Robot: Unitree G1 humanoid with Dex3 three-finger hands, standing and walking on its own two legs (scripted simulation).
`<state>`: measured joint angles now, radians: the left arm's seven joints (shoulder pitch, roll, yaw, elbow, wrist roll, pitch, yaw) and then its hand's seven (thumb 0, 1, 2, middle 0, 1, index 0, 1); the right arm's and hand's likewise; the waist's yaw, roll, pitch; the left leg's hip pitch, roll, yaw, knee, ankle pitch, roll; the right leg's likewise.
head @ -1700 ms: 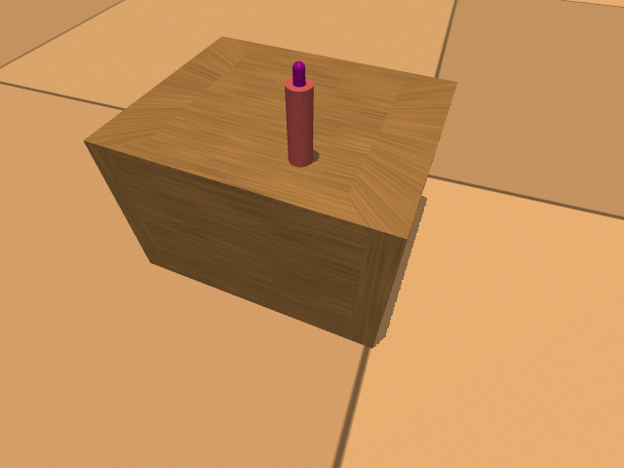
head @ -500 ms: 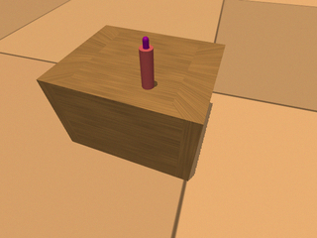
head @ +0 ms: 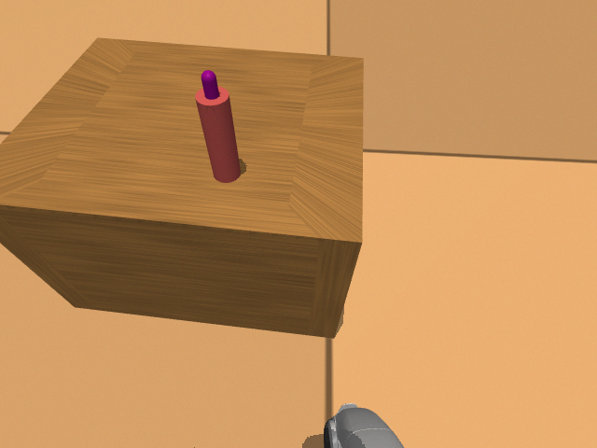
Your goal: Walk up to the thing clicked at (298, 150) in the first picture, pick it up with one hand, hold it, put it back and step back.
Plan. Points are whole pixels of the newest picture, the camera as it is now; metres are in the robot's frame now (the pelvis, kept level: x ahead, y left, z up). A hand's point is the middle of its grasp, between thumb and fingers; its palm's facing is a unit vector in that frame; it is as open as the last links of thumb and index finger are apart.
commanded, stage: walk up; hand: left
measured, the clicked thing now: (218, 129) +0.73 +0.12 -0.04
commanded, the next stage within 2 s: stand in 1.96 s
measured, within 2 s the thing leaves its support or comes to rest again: neither
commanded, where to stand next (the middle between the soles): +0.22 +0.01 m, yaw -11 degrees
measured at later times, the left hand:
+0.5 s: hand (118, 380) +0.26 +0.28 -0.16, palm faces -0.16 -0.92 -0.37, open 7.4 cm
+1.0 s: hand (133, 354) +0.30 +0.27 -0.16, palm faces -0.24 -0.89 -0.38, open 7.4 cm
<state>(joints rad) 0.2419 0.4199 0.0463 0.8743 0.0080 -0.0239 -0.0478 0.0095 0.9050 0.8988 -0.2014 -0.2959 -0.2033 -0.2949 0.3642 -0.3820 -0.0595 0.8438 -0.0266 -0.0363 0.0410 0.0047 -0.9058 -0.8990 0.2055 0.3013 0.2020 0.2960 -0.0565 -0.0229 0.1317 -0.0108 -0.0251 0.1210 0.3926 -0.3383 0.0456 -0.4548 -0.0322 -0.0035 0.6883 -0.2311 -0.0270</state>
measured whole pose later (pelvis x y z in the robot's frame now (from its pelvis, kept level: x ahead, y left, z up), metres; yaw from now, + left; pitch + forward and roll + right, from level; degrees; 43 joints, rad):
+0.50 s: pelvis +0.15 +0.03 -0.02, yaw -8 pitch -2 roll +0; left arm 0.28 0.40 0.03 0.80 0.01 0.00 -0.01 0.01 0.90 0.90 -0.21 -0.30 -0.21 -0.30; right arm 0.28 -0.41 -0.07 0.84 -0.03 -0.03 0.01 0.00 -0.91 -0.90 0.20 0.30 0.20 0.30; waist 0.01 -0.02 0.11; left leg -0.37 0.04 0.02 0.65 -0.24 -0.01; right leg -0.30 0.03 0.09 0.73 -0.38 0.00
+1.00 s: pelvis +0.16 +0.02 -0.02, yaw -13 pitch -2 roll +1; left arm 0.18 0.37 0.02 0.95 0.01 0.00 -0.01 0.01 0.90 0.90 -0.20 -0.30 -0.21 -0.30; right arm 0.14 -0.39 -0.02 0.93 0.01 -0.01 0.01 0.00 -0.91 -0.90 0.20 0.30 0.20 0.30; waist 0.00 0.01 0.11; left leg -0.32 0.05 0.02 0.67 -0.31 -0.03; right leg -0.26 -0.01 0.03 0.70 -0.41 0.01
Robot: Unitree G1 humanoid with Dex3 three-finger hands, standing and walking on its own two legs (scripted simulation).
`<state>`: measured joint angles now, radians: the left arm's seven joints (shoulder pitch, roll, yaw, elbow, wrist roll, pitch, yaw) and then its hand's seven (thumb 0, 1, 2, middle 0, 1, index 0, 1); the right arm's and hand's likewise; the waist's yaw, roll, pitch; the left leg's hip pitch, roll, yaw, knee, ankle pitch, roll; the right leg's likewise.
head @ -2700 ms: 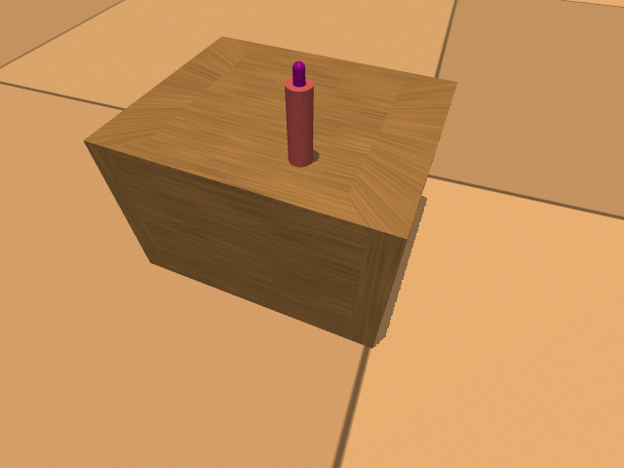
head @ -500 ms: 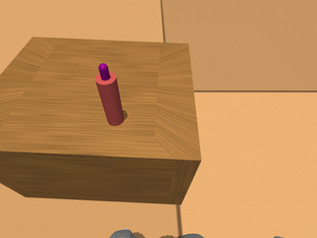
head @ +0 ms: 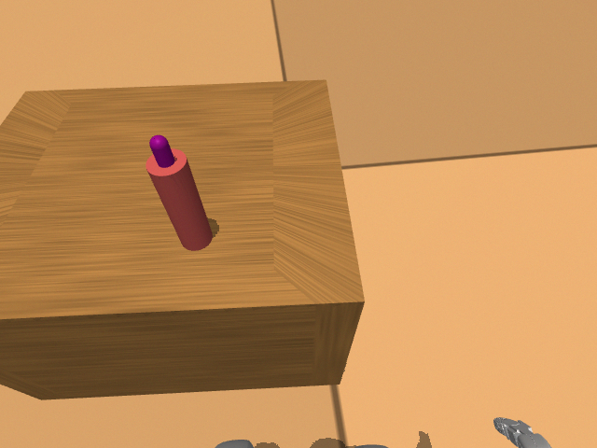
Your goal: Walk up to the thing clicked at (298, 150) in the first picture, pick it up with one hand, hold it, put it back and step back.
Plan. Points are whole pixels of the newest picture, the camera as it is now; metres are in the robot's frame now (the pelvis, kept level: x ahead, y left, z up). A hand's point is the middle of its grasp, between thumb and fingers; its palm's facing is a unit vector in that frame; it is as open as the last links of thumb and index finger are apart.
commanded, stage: walk up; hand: left
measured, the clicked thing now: (179, 195) +0.53 +0.22 -0.02
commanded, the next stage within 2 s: stand in 0.96 s
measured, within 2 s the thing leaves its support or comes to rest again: neither
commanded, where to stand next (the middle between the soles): +0.06 +0.00 m, yaw +2 degrees
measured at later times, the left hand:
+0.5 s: hand out of the picture +0.10 +0.25 -0.13, palm faces -0.02 -0.95 -0.31, open 7.4 cm
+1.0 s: hand out of the picture +0.05 +0.26 -0.13, palm faces +0.00 -0.95 -0.32, open 7.4 cm
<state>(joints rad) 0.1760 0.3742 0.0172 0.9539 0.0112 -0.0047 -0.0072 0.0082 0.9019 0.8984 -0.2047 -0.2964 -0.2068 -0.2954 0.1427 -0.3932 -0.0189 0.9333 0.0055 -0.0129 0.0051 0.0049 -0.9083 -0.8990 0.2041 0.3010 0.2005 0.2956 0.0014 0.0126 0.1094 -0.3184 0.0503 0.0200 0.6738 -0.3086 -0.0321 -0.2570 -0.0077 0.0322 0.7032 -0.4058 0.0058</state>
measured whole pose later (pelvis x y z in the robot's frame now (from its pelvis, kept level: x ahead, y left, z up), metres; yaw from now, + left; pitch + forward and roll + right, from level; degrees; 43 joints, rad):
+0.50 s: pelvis -0.01 +0.01 +0.03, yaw +0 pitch -3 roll +0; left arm 0.06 0.35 0.01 1.11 0.00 0.00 -0.02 0.01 0.90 0.90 -0.20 -0.30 -0.21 -0.30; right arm 0.10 -0.36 0.01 1.12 -0.01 -0.02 0.01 0.01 -0.91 -0.90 0.20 0.30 0.20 0.30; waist -0.01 -0.01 0.06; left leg -0.18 0.05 0.02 0.38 -0.15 -0.03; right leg -0.10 -0.01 0.03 0.37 -0.22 0.02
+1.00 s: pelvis +0.00 +0.01 +0.03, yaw +1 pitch -2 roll +0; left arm 0.12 0.34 0.01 1.16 0.01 0.00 -0.01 0.01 0.90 0.90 -0.20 -0.30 -0.21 -0.30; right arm 0.08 -0.34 0.00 1.14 -0.01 -0.02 0.01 0.00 -0.91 -0.90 0.20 0.30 0.20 0.30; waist 0.00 0.00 0.05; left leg -0.17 0.04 0.02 0.33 -0.13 -0.02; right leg -0.08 -0.02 0.02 0.32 -0.20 0.03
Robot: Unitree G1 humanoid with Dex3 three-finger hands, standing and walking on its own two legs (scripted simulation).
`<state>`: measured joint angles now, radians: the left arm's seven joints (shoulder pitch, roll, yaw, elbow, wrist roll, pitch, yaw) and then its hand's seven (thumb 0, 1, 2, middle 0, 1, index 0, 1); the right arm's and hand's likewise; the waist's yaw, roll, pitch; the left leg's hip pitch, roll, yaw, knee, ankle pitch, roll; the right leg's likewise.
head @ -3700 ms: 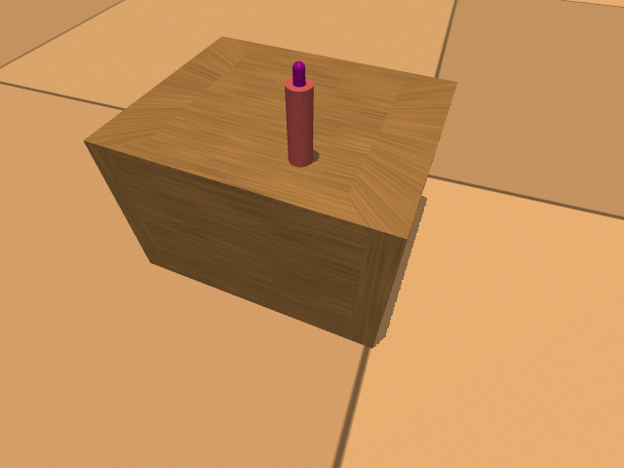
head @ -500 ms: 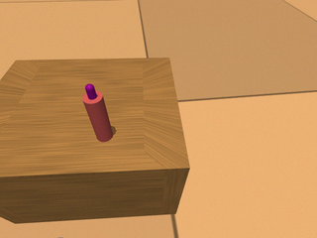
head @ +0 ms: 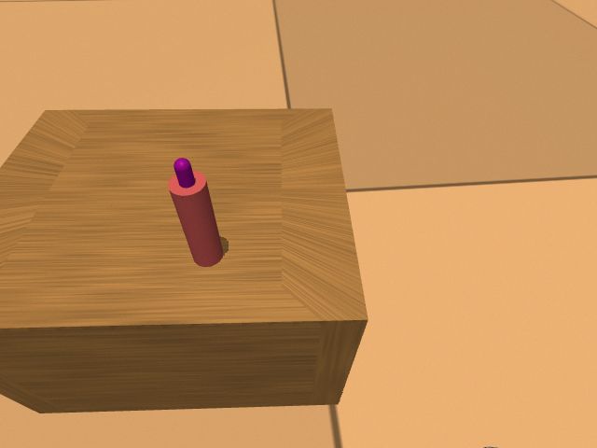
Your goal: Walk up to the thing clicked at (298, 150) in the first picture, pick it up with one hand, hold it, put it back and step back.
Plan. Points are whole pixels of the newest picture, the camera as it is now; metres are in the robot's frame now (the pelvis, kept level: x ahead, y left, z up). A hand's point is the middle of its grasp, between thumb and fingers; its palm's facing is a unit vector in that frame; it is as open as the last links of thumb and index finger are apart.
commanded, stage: stand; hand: left
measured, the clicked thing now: (196, 214) +0.53 +0.20 -0.05
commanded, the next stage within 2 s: none
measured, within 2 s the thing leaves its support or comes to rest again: neither
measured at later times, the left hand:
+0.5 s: hand out of the picture +0.08 +0.25 -0.16, palm faces -0.03 -0.94 -0.34, open 7.4 cm
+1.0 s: hand out of the picture +0.09 +0.26 -0.16, palm faces -0.02 -0.94 -0.34, open 7.4 cm
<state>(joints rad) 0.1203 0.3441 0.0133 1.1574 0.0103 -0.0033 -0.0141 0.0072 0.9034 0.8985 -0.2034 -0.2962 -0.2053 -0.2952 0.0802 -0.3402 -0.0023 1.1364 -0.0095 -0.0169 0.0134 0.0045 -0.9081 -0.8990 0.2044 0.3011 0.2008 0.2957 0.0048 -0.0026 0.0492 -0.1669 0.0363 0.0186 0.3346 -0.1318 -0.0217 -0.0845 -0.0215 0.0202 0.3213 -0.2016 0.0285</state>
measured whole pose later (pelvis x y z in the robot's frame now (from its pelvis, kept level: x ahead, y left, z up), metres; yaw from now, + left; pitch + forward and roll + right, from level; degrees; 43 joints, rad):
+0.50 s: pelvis +0.01 +0.00 +0.00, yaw +0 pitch -2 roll +0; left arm 0.11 0.36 0.00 1.13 0.01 -0.02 -0.01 0.01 0.90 0.90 -0.20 -0.30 -0.21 -0.30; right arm 0.10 -0.35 0.00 1.14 -0.01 -0.01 0.02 0.00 -0.91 -0.90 0.20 0.30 0.20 0.30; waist -0.01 -0.01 0.05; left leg -0.16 0.03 0.02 0.33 -0.15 -0.02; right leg -0.07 -0.03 0.02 0.31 -0.21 0.03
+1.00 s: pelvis +0.01 +0.00 +0.00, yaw +1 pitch -2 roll +0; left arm 0.12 0.35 0.00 1.12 0.01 -0.01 0.00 0.01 0.90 0.90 -0.20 -0.30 -0.21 -0.30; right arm 0.09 -0.35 0.00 1.13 -0.01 -0.01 0.01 0.00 -0.91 -0.90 0.20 0.30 0.20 0.30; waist 0.00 -0.01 0.05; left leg -0.14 0.03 0.01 0.33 -0.15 -0.02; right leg -0.05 -0.03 0.01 0.31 -0.22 0.03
